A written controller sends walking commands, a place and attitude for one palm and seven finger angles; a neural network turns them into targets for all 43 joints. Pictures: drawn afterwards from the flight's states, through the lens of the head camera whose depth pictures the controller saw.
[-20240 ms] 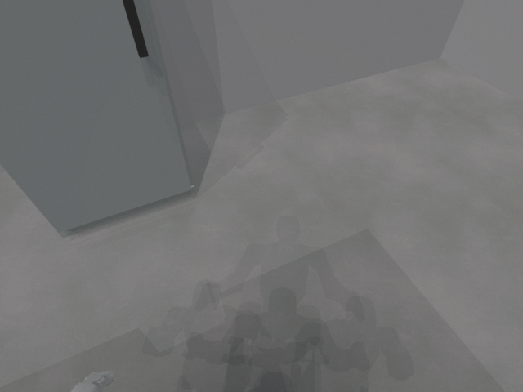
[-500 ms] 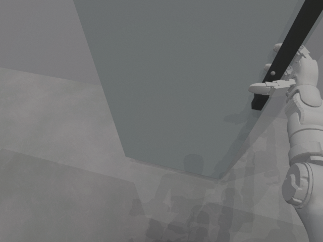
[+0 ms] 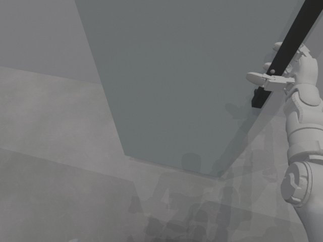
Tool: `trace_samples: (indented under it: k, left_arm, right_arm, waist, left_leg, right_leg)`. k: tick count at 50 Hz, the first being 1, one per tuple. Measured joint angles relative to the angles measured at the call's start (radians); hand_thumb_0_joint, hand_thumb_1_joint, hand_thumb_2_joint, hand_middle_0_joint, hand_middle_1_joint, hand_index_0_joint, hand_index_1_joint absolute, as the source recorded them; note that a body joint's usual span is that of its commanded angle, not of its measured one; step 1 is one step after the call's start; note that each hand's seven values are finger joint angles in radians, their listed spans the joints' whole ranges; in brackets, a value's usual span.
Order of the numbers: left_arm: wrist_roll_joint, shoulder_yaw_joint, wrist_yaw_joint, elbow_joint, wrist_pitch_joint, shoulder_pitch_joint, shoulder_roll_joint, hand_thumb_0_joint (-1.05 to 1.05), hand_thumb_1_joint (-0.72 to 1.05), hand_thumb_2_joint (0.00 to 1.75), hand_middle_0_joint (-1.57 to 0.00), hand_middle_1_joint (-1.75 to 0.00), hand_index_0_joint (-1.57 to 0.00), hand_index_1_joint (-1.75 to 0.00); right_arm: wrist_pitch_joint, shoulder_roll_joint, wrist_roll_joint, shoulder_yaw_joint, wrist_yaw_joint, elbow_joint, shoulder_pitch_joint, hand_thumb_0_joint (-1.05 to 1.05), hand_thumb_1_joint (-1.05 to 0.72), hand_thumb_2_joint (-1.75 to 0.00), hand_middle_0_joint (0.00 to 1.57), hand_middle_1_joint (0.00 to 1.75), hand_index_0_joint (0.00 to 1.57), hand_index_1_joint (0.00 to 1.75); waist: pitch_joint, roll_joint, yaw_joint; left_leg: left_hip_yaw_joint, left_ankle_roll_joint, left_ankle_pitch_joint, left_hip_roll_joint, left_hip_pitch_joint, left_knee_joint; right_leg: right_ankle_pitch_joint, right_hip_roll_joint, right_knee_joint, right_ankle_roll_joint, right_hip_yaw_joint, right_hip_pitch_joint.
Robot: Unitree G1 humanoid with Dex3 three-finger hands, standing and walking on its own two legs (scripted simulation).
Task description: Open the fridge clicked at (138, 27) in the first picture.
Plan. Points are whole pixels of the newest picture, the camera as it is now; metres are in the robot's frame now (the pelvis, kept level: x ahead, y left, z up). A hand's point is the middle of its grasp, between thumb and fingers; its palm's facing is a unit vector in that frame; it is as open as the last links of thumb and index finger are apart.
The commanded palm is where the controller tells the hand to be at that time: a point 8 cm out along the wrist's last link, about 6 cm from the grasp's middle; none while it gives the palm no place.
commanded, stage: grip the handle and tug to test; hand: right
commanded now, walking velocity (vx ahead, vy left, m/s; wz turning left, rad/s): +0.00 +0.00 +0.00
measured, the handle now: (293, 32) +0.55 -0.20 +0.25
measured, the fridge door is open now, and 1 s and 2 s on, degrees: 0 0 11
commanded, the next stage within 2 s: pull the door a little, standing still in 1.12 s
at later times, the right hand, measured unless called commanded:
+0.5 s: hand (271, 70) +0.50 -0.17 +0.18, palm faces +0.13 +0.99 +0.00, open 5.8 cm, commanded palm +0.47 -0.22 +0.18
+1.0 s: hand (270, 70) +0.50 -0.17 +0.18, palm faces +0.12 +0.99 +0.01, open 5.9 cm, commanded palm +0.45 -0.22 +0.18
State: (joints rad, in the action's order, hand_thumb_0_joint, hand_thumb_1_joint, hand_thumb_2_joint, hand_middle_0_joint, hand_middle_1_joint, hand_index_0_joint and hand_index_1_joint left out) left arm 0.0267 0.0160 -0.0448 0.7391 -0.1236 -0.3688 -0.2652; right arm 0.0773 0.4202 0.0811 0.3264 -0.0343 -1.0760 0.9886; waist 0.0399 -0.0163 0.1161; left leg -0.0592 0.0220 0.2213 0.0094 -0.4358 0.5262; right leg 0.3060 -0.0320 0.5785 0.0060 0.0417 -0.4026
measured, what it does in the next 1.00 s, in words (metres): stands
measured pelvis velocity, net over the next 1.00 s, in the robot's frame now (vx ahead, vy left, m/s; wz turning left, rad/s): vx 0.01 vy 0.00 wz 0.03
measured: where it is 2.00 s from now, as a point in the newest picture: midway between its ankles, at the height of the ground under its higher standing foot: outside the picture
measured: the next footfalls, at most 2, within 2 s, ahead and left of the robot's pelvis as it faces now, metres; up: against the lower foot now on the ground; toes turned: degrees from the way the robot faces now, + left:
none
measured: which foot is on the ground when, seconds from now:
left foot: down 0.00-1.00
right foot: down 0.00-1.00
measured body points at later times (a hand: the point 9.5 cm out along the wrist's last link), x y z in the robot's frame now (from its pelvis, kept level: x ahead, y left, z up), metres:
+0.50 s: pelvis +0.00 +0.00 +0.00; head +0.05 +0.00 +0.45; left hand +0.02 +0.27 -0.12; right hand +0.49 -0.23 +0.18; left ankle +0.02 +0.11 -0.73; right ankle -0.01 -0.11 -0.73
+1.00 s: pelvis +0.01 +0.00 +0.00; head +0.05 +0.00 +0.45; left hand +0.03 +0.27 -0.11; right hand +0.49 -0.22 +0.18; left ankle +0.02 +0.11 -0.73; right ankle -0.01 -0.11 -0.73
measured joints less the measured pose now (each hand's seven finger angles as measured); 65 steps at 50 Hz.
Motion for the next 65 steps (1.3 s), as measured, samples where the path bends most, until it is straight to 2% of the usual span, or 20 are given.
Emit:
trace_samples:
  k: [4, 11, 18, 22, 32, 43, 58, 65]
  left_arm:
    - [0.002, -0.001, -0.001, 0.004, -0.002, -0.007, -0.001, 0.01, 0.90, 0.89, -0.20, -0.30, -0.20, -0.30]
    - [0.004, 0.000, -0.002, 0.007, 0.000, -0.012, -0.007, 0.01, 0.90, 0.89, -0.20, -0.30, -0.20, -0.30]
    - [0.001, 0.000, -0.001, 0.008, -0.002, -0.019, -0.010, 0.01, 0.90, 0.89, -0.20, -0.30, -0.20, -0.30]
    - [0.000, -0.002, 0.000, 0.010, -0.002, -0.024, -0.010, 0.01, 0.90, 0.89, -0.20, -0.30, -0.20, -0.30]
    - [0.001, 0.001, 0.000, 0.003, 0.002, -0.022, -0.008, 0.01, 0.90, 0.89, -0.20, -0.30, -0.20, -0.30]
    - [0.004, 0.000, 0.000, -0.012, 0.010, -0.019, -0.007, 0.01, 0.90, 0.89, -0.20, -0.30, -0.20, -0.30]
    - [0.021, -0.012, -0.001, -0.042, 0.044, -0.004, -0.003, 0.01, 0.90, 0.89, -0.20, -0.30, -0.20, -0.30]
    - [0.022, -0.015, -0.009, -0.049, 0.062, 0.029, 0.004, 0.01, 0.90, 0.89, -0.20, -0.30, -0.20, -0.30]
  right_arm:
    - [0.010, 0.001, 0.004, -0.009, -0.013, -0.002, -0.001, 0.00, 0.00, -0.51, 0.35, 1.27, 0.35, 1.27]
    - [-0.011, 0.015, 0.003, -0.009, -0.012, -0.042, 0.029, 0.00, -0.32, -0.65, 0.38, 1.31, 0.38, 1.32]
    - [0.008, 0.023, 0.004, 0.004, -0.019, -0.052, 0.034, 0.01, -0.64, -0.79, 0.41, 1.36, 0.42, 1.36]
    - [0.013, 0.019, -0.007, 0.003, -0.016, -0.052, 0.036, 0.01, -0.64, -0.80, 0.40, 1.38, 0.42, 1.38]
    - [0.012, 0.026, -0.007, 0.019, -0.021, -0.049, 0.017, 0.01, -0.64, -0.79, 0.39, 1.39, 0.41, 1.40]
    - [-0.003, 0.021, 0.001, 0.025, -0.020, -0.005, -0.014, 0.01, -0.65, -0.78, 0.38, 1.40, 0.41, 1.40]
    - [-0.105, -0.038, 0.042, 0.014, 0.002, 0.264, -0.197, 0.01, -0.69, -0.75, 0.32, 1.40, 0.35, 1.40]
    - [-0.162, -0.070, 0.046, -0.012, 0.001, 0.341, -0.217, 0.01, -0.68, -0.74, 0.33, 1.40, 0.37, 1.40]
  waist:
    - [0.005, -0.001, -0.001]
    - [0.005, -0.003, 0.007]
    - [0.003, 0.002, 0.011]
    - [0.006, 0.002, 0.011]
    - [0.011, -0.001, 0.019]
    - [0.013, -0.001, 0.016]
    - [0.028, -0.013, -0.008]
    - [0.023, -0.009, -0.028]
  left_leg:
    - [0.000, 0.001, -0.001, 0.001, -0.001, 0.000]
    - [-0.004, 0.001, 0.000, 0.000, -0.004, 0.000]
    - [-0.001, 0.001, -0.001, 0.001, -0.016, 0.004]
    - [-0.002, 0.001, 0.000, 0.001, -0.020, 0.006]
    - [0.008, -0.001, -0.002, 0.004, -0.013, 0.002]
    - [0.019, -0.003, -0.006, 0.007, -0.007, -0.006]
    - [0.042, -0.007, 0.002, 0.017, 0.069, -0.053]
    - [0.028, -0.008, 0.012, 0.015, 0.105, -0.071]
  right_leg:
    - [-0.001, -0.001, 0.000, -0.001, 0.000, -0.001]
    - [-0.001, 0.000, 0.002, -0.001, -0.005, -0.007]
    - [-0.001, -0.001, 0.005, -0.001, -0.001, -0.017]
    - [0.001, -0.001, 0.010, 0.000, -0.003, -0.022]
    - [0.004, -0.003, 0.007, 0.001, 0.006, -0.012]
    - [0.003, -0.005, -0.003, 0.003, 0.017, -0.001]
    - [0.016, -0.011, -0.057, 0.004, 0.040, 0.087]
    - [0.022, -0.009, -0.072, 0.002, 0.026, 0.115]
